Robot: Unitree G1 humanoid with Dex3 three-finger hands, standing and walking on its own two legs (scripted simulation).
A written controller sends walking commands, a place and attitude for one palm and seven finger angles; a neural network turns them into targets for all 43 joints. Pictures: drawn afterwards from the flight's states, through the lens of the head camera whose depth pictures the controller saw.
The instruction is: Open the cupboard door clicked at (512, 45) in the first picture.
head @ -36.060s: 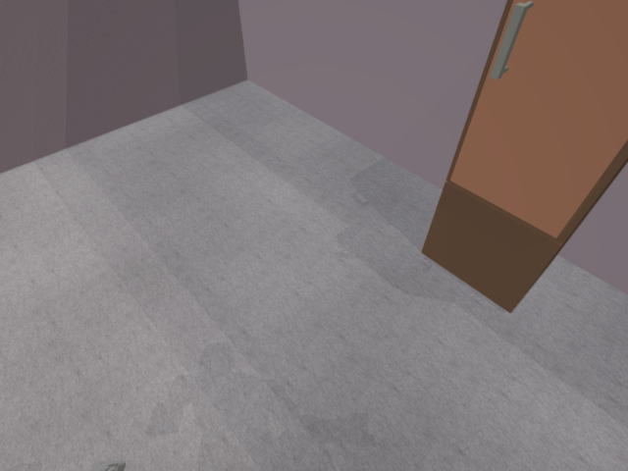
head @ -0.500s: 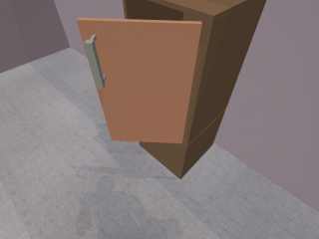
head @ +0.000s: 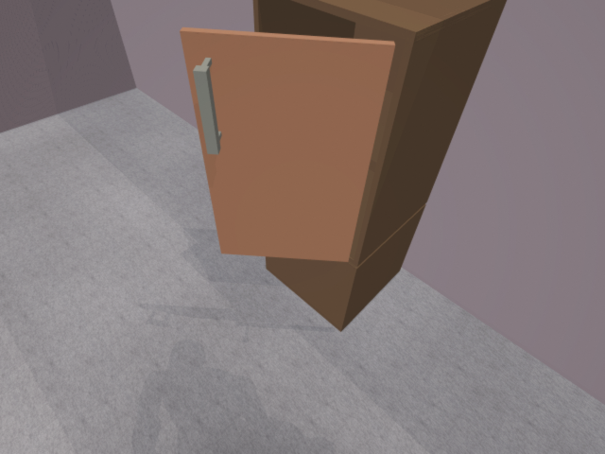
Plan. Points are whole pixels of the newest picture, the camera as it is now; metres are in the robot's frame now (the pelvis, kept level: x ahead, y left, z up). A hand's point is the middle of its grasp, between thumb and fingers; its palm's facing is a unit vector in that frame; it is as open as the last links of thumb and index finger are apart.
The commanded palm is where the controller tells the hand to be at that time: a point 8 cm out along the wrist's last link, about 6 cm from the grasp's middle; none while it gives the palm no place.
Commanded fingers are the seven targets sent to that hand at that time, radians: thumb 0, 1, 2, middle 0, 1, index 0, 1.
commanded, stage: look again from close up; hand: left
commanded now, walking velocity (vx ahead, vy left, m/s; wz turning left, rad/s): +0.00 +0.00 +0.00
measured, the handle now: (210, 107) +0.66 +0.22 +0.13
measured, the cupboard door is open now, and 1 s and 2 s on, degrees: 41 41 41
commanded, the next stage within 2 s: shuffle to correct the standing spot in 1.28 s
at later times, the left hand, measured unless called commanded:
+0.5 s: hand out of the picture -0.05 +0.17 -0.18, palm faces +0.04 -0.99 -0.17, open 7.3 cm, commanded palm none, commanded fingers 0.00 0.90 0.90 -0.20 -0.30 -0.20 -0.30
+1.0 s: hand out of the picture -0.04 +0.21 -0.17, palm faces +0.02 -0.97 -0.23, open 7.3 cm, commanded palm none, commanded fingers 0.00 0.90 0.90 -0.20 -0.30 -0.20 -0.30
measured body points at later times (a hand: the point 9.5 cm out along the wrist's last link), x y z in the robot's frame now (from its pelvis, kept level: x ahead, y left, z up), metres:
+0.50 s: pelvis -0.01 +0.01 +0.00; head -0.02 +0.01 +0.45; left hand -0.05 +0.22 -0.16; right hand +0.00 -0.22 -0.16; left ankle +0.09 +0.09 -0.73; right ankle +0.01 -0.15 -0.73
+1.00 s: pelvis -0.01 +0.02 +0.00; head -0.02 +0.02 +0.45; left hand -0.04 +0.26 -0.15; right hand +0.02 -0.23 -0.15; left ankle +0.09 +0.09 -0.73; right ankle +0.01 -0.15 -0.73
